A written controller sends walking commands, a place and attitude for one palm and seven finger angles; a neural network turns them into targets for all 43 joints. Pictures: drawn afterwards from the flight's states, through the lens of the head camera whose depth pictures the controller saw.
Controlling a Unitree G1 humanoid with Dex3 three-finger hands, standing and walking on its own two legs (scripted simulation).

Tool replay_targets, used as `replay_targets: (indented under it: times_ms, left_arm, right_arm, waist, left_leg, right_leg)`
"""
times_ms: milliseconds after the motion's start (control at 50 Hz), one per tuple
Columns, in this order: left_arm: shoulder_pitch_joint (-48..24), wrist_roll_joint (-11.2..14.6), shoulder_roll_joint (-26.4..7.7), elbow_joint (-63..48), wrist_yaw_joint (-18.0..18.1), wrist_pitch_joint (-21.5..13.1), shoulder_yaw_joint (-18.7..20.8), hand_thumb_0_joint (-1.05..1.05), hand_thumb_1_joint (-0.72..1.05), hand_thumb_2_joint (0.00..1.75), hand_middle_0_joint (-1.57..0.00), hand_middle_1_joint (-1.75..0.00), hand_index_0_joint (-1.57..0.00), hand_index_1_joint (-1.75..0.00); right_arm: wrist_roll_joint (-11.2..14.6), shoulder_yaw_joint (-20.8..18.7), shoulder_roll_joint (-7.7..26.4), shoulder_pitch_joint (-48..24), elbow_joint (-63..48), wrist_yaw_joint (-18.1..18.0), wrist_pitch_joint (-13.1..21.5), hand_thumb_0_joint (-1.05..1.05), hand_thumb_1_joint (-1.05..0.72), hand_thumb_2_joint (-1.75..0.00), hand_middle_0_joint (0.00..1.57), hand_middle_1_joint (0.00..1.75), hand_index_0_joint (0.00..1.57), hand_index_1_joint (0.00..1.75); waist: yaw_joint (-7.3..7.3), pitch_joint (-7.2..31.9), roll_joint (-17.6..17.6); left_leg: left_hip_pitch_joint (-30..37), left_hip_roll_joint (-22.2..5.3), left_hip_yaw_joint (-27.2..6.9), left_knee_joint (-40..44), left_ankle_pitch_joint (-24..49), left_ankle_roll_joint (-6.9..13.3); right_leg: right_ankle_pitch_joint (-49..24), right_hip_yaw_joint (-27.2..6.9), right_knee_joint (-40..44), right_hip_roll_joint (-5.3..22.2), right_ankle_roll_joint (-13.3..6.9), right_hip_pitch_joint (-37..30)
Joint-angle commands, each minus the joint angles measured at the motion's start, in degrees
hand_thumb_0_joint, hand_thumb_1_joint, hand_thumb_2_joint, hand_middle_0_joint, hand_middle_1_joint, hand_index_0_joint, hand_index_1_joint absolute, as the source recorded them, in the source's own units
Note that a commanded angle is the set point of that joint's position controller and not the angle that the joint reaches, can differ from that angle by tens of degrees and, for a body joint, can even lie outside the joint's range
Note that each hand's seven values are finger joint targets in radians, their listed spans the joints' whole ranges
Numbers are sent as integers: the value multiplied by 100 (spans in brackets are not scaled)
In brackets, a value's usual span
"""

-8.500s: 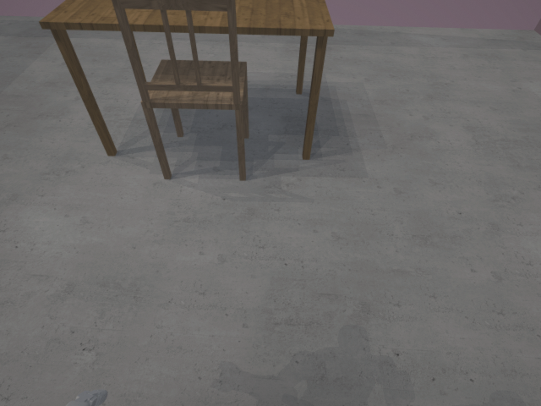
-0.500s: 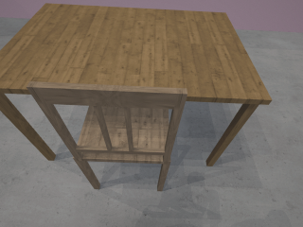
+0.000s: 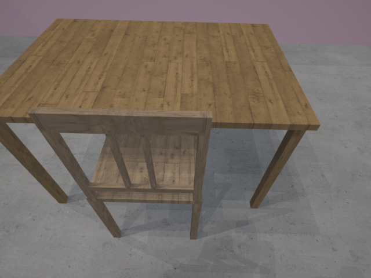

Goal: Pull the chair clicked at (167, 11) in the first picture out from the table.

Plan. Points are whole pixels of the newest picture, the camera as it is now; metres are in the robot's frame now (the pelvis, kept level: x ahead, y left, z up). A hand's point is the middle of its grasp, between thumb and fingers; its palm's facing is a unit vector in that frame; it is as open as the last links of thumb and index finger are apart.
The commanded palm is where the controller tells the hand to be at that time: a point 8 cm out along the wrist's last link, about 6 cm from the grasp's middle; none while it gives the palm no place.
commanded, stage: come to a stop and stand still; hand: left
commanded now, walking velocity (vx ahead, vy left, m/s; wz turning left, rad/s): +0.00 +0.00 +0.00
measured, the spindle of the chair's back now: (120, 162) +0.43 +0.23 -0.09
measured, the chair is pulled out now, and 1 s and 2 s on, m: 0.00 0.00 0.00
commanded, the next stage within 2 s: look again from close up in 0.14 s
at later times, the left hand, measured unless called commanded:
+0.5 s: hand out of the picture -0.02 +0.21 -0.19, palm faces +0.02 -0.99 -0.16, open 7.4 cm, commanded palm none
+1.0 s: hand out of the picture -0.04 +0.24 -0.18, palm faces +0.01 -0.99 -0.16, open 7.4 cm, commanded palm none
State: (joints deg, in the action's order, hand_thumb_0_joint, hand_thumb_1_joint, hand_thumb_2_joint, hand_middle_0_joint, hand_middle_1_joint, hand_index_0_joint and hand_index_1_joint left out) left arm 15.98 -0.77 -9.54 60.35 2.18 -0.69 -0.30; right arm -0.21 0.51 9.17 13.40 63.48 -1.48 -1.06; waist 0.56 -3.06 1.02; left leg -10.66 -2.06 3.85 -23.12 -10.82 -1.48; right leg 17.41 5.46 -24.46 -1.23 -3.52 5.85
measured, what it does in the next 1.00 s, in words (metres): shifts its weight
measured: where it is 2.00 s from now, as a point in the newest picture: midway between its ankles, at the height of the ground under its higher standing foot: outside the picture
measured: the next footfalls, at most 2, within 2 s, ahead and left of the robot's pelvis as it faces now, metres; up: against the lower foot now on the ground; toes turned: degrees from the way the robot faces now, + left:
none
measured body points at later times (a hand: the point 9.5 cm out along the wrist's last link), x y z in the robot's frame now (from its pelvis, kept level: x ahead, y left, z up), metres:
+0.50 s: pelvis -0.02 +0.05 -0.01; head -0.02 +0.06 +0.44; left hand -0.02 +0.26 -0.17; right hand -0.01 -0.18 -0.16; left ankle +0.01 +0.14 -0.74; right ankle -0.04 -0.07 -0.74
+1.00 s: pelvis -0.01 +0.08 +0.00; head +0.00 +0.09 +0.45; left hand -0.04 +0.29 -0.17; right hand +0.00 -0.16 -0.15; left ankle +0.01 +0.14 -0.74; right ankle -0.04 -0.07 -0.74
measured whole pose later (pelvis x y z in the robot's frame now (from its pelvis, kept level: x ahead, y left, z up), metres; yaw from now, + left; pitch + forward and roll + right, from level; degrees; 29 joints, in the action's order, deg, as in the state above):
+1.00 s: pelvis -0.01 +0.08 +0.00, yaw -1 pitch +0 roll +0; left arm 20.5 -1.3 -9.2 61.6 2.2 -0.6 -0.8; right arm 0.0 0.3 9.2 15.1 62.3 -0.8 0.7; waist 0.6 -1.5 1.9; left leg -13.1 3.5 4.1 -23.8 -10.7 4.9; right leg 15.3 3.3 -24.1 3.5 2.3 8.3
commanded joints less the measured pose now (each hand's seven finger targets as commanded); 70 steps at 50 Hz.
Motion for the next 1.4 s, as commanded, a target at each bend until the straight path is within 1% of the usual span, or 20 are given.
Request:
replay_targets:
  times_ms: [0,140,160,180,200,220,240,260,320,360,400,440,500,600,960,1020,1320,1340,1360,1380]
  left_arm:
    - [565,25,-561,-20,31,-75,90,0,90,90,-20,-30,-20,-30]
    - [761,30,-403,119,27,-103,54,0,90,90,-20,-30,-20,-30]
    - [1065,-93,-480,264,236,-295,62,0,90,90,-20,-30,-20,-30]
    - [1047,-45,-870,172,247,-306,172,0,90,90,-20,-30,-20,-30]
    - [1058,-18,-756,34,217,-316,144,0,90,90,-20,-30,-20,-30]
    - [866,21,-595,-35,191,-297,105,0,90,90,-20,-30,-20,-30]
    - [846,42,-557,-67,158,-291,92,0,90,90,-20,-30,-20,-30]
    - [813,31,-455,-105,144,-249,89,0,90,90,-20,-30,-20,-30]
    - [685,-5,-369,-141,98,-124,62,0,90,90,-20,-30,-20,-30]
    - [646,-21,-414,-175,79,-80,78,0,90,90,-20,-30,-20,-30]
    - [625,-46,-418,-213,67,-35,90,0,90,90,-20,-30,-20,-30]
    - [611,-49,-402,-257,60,-13,97,0,90,90,-20,-30,-20,-30]
    - [667,-62,-371,-300,43,31,103,0,90,90,-20,-30,-20,-30]
    - [753,-77,-384,-297,23,11,88,0,90,90,-20,-30,-20,-30]
    - [906,-42,-419,24,58,-76,21,0,90,90,-20,-30,-20,-30]
    - [900,-43,-402,45,61,-54,18,0,90,90,-20,-30,-20,-30]
    - [876,-30,-393,86,58,-57,10,0,90,90,-20,-30,-20,-30]
    - [780,-138,-498,182,243,-181,-31,0,90,90,-20,-30,-20,-30]
    - [-3021,995,-1685,-8763,275,-1271,691,0,88,89,-20,-30,-20,-30]
    - [-2070,584,-2163,-8632,524,-1139,994,0,85,88,-20,-29,-20,-29]
  right_arm:
    - [-17,-36,350,311,-120,-7,126,0,-90,-90,20,30,20,30]
    - [-11,-12,264,572,14,-22,169,0,-90,-90,20,30,20,30]
    - [-18,-57,443,-109,-364,8,304,0,-90,-90,20,30,20,30]
    - [7,-62,288,71,-594,-6,251,0,-90,-90,20,30,20,30]
    - [-24,-66,168,675,-534,-14,297,0,-90,-90,20,30,20,30]
    - [-29,-95,195,806,-493,-31,312,0,-90,-90,20,30,20,30]
    - [-12,-102,240,779,-443,-35,292,0,-90,-90,20,30,20,30]
    - [-5,-113,284,682,-475,-35,270,0,-90,-90,20,30,20,30]
    - [-35,-118,314,498,-490,-5,220,0,-90,-90,20,30,20,30]
    - [-49,-141,371,442,-557,25,185,0,-90,-90,20,30,20,30]
    - [-88,-168,433,517,-587,41,167,0,-90,-90,20,30,20,30]
    - [-94,-193,481,551,-625,48,168,0,-90,-90,20,30,20,30]
    - [-101,-209,605,488,-682,51,180,0,-90,-90,20,30,20,30]
    - [-63,-231,687,448,-710,66,219,0,-90,-90,20,30,20,30]
    - [14,-134,634,482,-273,56,303,0,-90,-90,20,30,20,30]
    - [18,-129,622,443,-245,48,291,0,-90,-90,20,30,20,30]
    - [15,-106,573,459,-104,42,293,0,-90,-90,20,30,20,30]
    - [-7,-57,750,219,-499,42,328,0,-90,-90,20,30,20,30]
    - [257,-318,1642,469,-2537,-128,1066,0,-90,-90,20,30,20,30]
    - [278,1,1066,15,-2133,-323,1559,0,-90,-90,20,30,20,30]
  waist:
    - [21,-113,-61]
    - [-1,-113,-66]
    - [187,-313,-38]
    - [-76,-100,87]
    - [-240,773,367]
    - [-320,1142,345]
    - [-250,1078,570]
    - [-190,694,630]
    - [-124,-288,-109]
    - [-104,-573,-186]
    - [-115,-548,-260]
    - [-99,-468,-143]
    - [-26,-343,-504]
    - [36,-73,-381]
    - [-40,128,-88]
    - [-36,-53,-119]
    - [-31,-36,-102]
    - [-13,-289,-91]
    - [-758,2642,-1243]
    - [-325,2694,-1601]
  left_leg:
    - [202,-351,-376,205,593,165]
    - [249,-366,-427,263,619,205]
    - [-539,-307,-84,-1322,351,78]
    - [-856,-53,-138,-1176,-533,69]
    - [-638,-44,-128,-980,-637,229]
    - [-269,17,-164,-806,-120,244]
    - [-134,-60,-275,-714,190,271]
    - [-200,-166,-379,-665,324,284]
    - [-349,-236,-583,-385,241,284]
    - [-647,-221,-725,-161,-448,315]
    - [-745,-228,-856,16,-917,353]
    - [-841,-252,-993,198,-1206,395]
    - [-994,-422,-1331,689,-1730,475]
    - [-856,-482,-1450,915,-1611,518]
    - [98,-365,-974,491,419,450]
    - [27,-362,-983,552,322,443]
    - [177,-336,-870,541,475,428]
    - [-265,-477,-843,-421,2004,294]
    - [1938,19,-818,-93,1941,29]
    - [2068,-372,-864,127,1590,-110]
  right_leg:
    - [-1504,-815,714,920,210,416]
    - [-1249,-774,767,848,144,422]
    - [-4837,-1348,624,1319,601,461]
    - [-6936,-1247,179,1648,463,-311]
    - [-6880,-1014,-265,1609,227,-736]
    - [-6495,-756,-549,1383,-12,-795]
    - [-5380,-739,-482,1221,-29,-542]
    - [-4137,-740,-236,1129,-16,-138]
    - [-1046,-832,211,865,-20,853]
    - [396,-871,435,752,-12,1116]
    - [751,-828,395,695,-2,1163]
    - [834,-762,299,659,35,1138]
    - [551,-512,21,518,124,918]
    - [146,-413,-30,519,177,683]
    - [-733,-530,340,775,259,587]
    - [-640,-526,358,761,263,643]
    - [-782,-571,433,789,256,588]
    - [-1466,-734,343,845,277,748]
    - [-1622,-80,-260,178,233,843]
    - [-446,-147,-899,139,264,1192]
